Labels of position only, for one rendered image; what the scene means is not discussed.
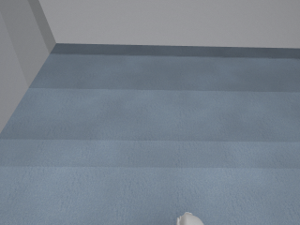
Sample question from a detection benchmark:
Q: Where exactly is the right robot thigh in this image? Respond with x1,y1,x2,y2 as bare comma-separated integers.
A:
176,214,204,225

